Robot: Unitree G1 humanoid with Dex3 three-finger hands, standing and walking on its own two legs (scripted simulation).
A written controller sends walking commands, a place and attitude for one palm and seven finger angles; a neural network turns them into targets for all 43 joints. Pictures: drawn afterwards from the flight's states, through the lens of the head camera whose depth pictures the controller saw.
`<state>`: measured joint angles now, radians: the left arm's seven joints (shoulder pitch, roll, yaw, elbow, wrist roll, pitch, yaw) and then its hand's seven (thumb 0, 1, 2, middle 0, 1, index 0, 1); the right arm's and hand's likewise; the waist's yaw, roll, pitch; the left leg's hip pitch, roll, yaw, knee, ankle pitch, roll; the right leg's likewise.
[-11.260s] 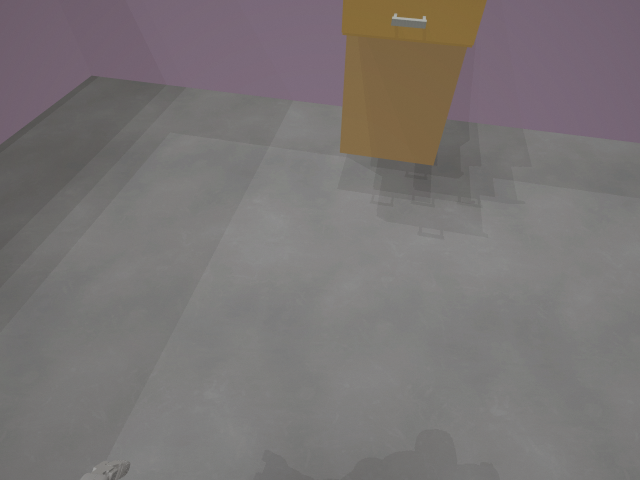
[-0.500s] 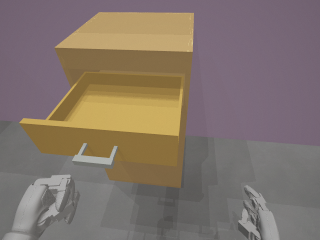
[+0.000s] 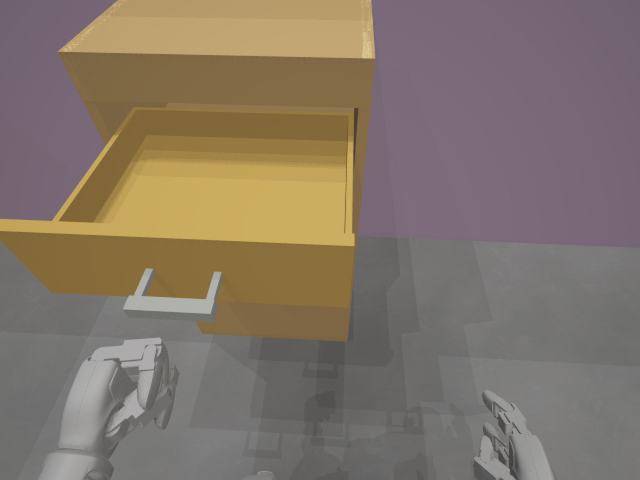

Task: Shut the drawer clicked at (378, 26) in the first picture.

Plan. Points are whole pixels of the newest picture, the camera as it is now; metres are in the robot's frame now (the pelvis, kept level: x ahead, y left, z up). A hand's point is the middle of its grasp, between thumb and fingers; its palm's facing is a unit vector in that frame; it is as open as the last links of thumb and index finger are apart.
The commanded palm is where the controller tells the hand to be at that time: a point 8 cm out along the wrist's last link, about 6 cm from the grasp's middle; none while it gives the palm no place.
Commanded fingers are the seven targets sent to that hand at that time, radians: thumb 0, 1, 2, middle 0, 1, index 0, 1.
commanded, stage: bring the fist close to the handle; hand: left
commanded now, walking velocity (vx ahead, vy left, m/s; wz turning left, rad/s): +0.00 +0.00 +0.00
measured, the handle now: (176, 293) +0.33 +0.21 +0.05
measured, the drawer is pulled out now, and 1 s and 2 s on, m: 0.30 0.30 0.18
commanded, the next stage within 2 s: push the drawer shut in 0.68 s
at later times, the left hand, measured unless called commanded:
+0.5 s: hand (181, 373) +0.23 +0.17 +0.05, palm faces -0.02 -1.00 -0.06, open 3.3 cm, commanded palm +0.21 +0.23 +0.06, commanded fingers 0.00 0.90 0.90 -1.40 -1.60 -1.40 -1.60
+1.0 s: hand (195, 354) +0.25 +0.16 +0.05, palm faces -0.03 -1.00 -0.06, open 3.3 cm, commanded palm +0.24 +0.22 +0.06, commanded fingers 0.00 0.90 0.90 -1.40 -1.60 -1.40 -1.60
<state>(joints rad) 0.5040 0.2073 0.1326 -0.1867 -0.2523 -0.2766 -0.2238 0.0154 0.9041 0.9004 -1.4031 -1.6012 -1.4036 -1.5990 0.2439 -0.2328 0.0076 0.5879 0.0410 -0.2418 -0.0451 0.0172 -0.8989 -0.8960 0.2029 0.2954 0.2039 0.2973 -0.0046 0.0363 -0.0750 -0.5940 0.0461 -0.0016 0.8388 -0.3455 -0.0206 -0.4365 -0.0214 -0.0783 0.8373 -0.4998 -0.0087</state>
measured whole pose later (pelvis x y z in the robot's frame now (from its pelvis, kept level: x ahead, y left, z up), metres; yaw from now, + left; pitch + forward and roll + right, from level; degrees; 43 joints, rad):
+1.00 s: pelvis +0.00 +0.00 -0.02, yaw +0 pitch +10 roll -1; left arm 0.25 0.22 0.12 0.03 -0.24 -0.33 -0.19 0.02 0.90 0.91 -1.40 -1.60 -1.41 -1.60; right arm 0.23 -0.25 0.02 0.56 0.03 -0.14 -0.04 0.02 -0.90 -0.90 0.20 0.30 0.20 0.30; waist -0.02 0.04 -0.09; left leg -0.75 0.06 -0.01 0.95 -0.38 -0.03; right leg -0.59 -0.01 -0.08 0.96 -0.55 -0.02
